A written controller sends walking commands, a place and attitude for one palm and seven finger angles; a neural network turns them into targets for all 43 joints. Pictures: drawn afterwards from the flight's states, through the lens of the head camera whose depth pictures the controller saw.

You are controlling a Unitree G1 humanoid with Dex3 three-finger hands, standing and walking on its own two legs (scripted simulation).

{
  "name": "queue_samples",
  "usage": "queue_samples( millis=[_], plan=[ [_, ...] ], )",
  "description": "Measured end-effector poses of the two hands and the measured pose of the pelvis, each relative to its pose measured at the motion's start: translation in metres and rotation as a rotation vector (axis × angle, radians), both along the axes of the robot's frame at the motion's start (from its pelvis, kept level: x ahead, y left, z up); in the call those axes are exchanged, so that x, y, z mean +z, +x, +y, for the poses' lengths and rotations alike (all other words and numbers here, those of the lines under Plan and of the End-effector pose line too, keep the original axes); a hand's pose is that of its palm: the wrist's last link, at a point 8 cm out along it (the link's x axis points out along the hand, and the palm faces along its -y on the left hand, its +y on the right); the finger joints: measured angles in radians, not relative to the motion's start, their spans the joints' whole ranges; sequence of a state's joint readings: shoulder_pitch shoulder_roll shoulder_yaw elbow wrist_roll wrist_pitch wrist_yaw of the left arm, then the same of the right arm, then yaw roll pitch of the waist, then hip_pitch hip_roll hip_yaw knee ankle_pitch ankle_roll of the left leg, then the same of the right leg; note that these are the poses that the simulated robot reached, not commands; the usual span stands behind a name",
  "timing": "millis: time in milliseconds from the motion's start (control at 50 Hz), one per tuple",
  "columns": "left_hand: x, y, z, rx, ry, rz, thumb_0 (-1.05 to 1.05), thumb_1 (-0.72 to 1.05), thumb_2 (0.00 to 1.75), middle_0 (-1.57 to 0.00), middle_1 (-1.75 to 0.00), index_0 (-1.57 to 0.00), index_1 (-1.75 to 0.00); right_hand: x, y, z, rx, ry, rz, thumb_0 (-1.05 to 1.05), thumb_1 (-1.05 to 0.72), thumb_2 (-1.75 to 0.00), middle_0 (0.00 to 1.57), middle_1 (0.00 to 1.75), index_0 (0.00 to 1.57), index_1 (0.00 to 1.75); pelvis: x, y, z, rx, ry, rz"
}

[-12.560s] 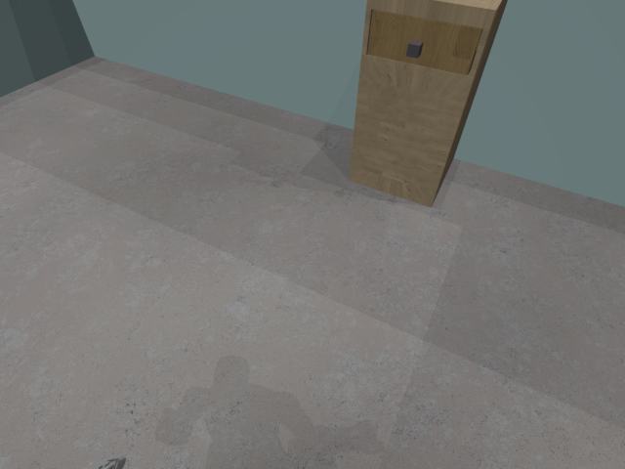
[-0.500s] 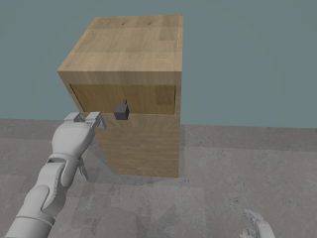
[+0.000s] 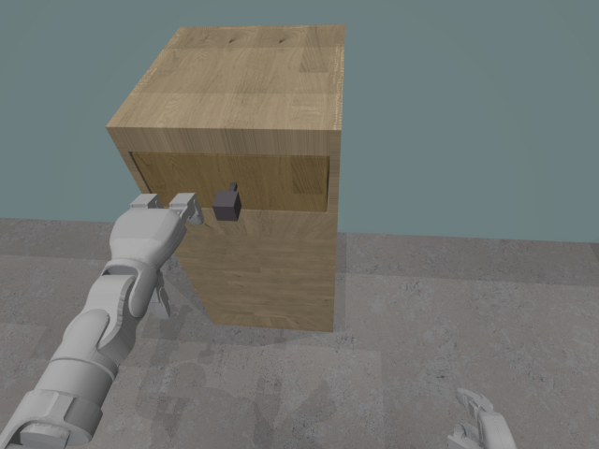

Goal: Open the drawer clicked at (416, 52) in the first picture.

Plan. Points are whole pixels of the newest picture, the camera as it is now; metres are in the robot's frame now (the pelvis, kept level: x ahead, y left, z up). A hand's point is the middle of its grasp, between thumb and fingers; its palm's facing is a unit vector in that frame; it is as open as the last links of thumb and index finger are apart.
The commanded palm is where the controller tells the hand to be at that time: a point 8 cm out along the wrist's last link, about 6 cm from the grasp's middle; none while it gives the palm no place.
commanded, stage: move the hooked fingers above the handle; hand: left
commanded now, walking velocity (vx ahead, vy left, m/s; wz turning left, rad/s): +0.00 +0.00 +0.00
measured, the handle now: (229, 198) +0.56 +0.22 -0.05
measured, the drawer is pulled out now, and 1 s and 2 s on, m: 0.00 0.00 0.00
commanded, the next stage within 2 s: none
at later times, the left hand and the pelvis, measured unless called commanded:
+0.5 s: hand (186, 224) +0.41 +0.24 +0.05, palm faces -0.01 -0.01 -1.00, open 13.8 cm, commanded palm +0.40 +0.24 +0.10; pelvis +0.00 +0.01 -0.01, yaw -2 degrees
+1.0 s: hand (200, 201) +0.47 +0.24 +0.03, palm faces -0.05 +0.00 -1.00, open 13.8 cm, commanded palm +0.47 +0.24 +0.08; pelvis -0.01 +0.02 -0.02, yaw -1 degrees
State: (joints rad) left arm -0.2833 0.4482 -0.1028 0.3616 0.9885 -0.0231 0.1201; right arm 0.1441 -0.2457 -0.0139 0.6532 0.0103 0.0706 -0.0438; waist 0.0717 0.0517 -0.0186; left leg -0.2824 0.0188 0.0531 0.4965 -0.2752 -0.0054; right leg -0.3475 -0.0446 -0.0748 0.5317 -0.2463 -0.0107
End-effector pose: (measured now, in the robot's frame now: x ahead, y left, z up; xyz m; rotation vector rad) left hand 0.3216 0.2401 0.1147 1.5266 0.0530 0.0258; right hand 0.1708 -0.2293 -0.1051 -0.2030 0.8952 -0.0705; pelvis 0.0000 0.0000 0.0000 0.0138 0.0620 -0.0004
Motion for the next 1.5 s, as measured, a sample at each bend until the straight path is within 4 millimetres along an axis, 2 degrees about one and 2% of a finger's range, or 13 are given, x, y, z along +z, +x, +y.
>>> queue_samples(
  millis=[180,360,480,800,920,1100,1240,1360,1500],
  plan=[
    [-0.003,0.035,-0.005,-0.031,0.011,0.004,0.0,-0.49,0.3,-0.32,-1.2,-0.32,-1.2,-0.014,-0.044,-0.017,-0.083,-0.023,0.105,0.01,-0.9,-0.9,0.2,0.29,0.21,0.3,-0.003,0.0,0.003,-0.009,0.0,0.041],
    [-0.011,0.057,-0.013,-0.046,0.016,-0.006,0.0,-0.49,0.3,-0.32,-1.2,-0.32,-1.2,-0.025,-0.088,-0.027,-0.164,-0.026,0.211,0.01,-0.9,-0.9,0.2,0.29,0.2,0.3,-0.006,0.001,0.006,-0.027,0.003,0.072],
    [-0.013,0.067,-0.006,-0.02,0.027,-0.006,0.0,-0.49,0.3,-0.32,-1.2,-0.32,-1.2,-0.026,-0.102,-0.029,-0.194,-0.028,0.237,0.01,-0.9,-0.9,0.2,0.29,0.2,0.3,-0.006,0.0,0.006,-0.03,0.002,0.085],
    [-0.019,0.102,-0.001,-0.029,0.041,0.018,0.0,-0.49,0.3,-0.32,-1.2,-0.32,-1.2,-0.026,-0.121,-0.032,-0.212,-0.067,0.268,0.01,-0.9,-0.9,0.2,0.29,0.21,0.3,-0.013,-0.006,0.01,-0.02,-0.005,0.143],
    [-0.024,0.12,0.0,-0.021,0.051,0.034,0.0,-0.49,0.3,-0.32,-1.2,-0.32,-1.2,-0.029,-0.142,-0.031,-0.232,-0.081,0.325,0.01,-0.9,-0.9,0.2,0.29,0.21,0.3,-0.016,-0.007,0.014,-0.018,-0.01,0.176],
    [-0.029,0.153,-0.01,-0.035,0.033,0.023,0.0,-0.49,0.3,-0.32,-1.2,-0.32,-1.2,-0.031,-0.183,-0.026,-0.282,-0.092,0.44,0.01,-0.9,-0.9,0.2,0.29,0.21,0.3,-0.022,-0.003,0.019,-0.029,-0.015,0.229],
    [-0.034,0.173,-0.005,-0.002,0.036,0.041,0.0,-0.49,0.3,-0.32,-1.2,-0.32,-1.2,-0.031,-0.207,-0.02,-0.32,-0.091,0.51,0.01,-0.9,-0.9,0.2,0.29,0.21,0.3,-0.025,0.0,0.023,-0.042,-0.017,0.264],
    [-0.038,0.171,-0.004,-0.026,0.023,0.051,0.0,-0.48,0.3,-0.31,-1.2,-0.32,-1.2,-0.031,-0.212,-0.014,-0.33,-0.077,0.549,0.01,-0.9,-0.9,0.2,0.29,0.21,0.3,-0.024,0.007,0.026,-0.049,-0.021,0.268],
    [-0.04,0.164,-0.008,-0.05,0.023,0.016,0.0,-0.49,0.3,-0.32,-1.2,-0.32,-1.2,-0.035,-0.192,-0.013,-0.299,-0.067,0.525,0.01,-0.9,-0.9,0.2,0.29,0.21,0.3,-0.024,0.01,0.025,-0.034,-0.025,0.259]
  ],
)
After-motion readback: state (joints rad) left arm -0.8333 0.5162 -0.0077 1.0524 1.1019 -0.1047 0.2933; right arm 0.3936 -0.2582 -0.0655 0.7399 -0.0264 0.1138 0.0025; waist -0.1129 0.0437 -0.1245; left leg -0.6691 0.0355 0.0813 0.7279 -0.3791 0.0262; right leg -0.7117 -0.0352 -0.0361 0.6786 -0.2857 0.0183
